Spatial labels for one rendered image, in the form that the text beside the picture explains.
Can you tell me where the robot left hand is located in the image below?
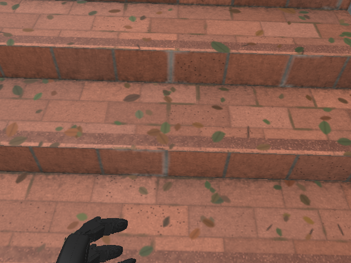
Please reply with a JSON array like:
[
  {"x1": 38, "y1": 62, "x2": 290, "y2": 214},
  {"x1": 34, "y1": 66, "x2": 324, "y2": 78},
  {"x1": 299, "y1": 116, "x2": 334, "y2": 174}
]
[{"x1": 56, "y1": 216, "x2": 136, "y2": 263}]

